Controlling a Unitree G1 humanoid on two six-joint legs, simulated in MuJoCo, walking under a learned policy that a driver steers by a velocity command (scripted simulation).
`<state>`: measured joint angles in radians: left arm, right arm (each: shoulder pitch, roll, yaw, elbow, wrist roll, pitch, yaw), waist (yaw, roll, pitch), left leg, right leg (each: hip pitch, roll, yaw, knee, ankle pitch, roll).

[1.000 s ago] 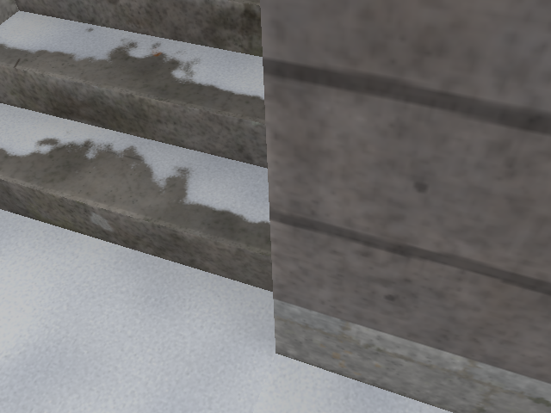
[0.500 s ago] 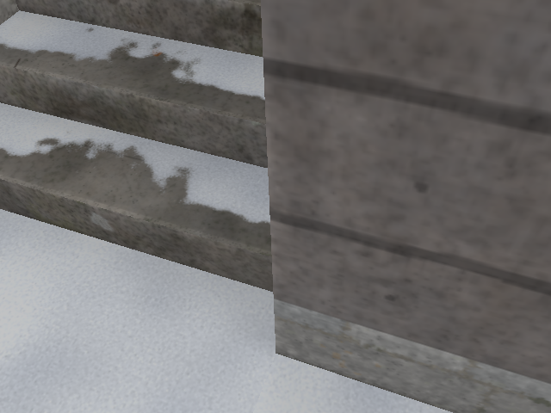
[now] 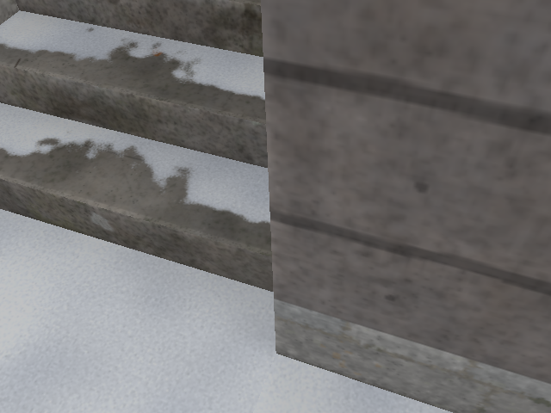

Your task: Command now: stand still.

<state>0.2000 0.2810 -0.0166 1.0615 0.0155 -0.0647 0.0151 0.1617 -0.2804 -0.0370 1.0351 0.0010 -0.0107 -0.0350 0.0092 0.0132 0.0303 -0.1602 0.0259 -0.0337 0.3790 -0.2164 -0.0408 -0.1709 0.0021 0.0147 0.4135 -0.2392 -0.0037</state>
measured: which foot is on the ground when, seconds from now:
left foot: down 0.00-1.00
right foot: down 0.00-1.00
